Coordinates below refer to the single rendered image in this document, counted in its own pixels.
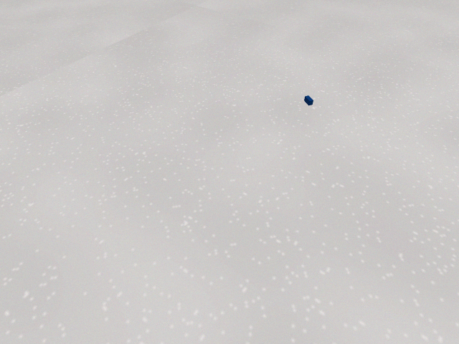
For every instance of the small box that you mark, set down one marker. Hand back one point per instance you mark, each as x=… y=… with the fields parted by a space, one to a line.
x=308 y=100

